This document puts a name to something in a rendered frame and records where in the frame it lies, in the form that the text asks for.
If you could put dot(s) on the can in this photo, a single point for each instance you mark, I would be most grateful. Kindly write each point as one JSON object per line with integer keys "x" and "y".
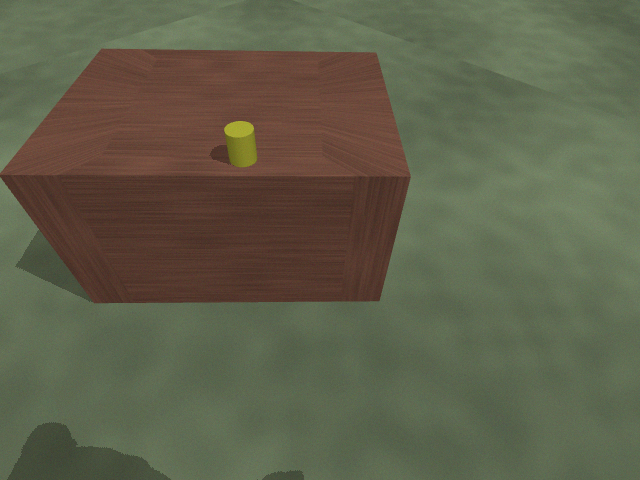
{"x": 241, "y": 144}

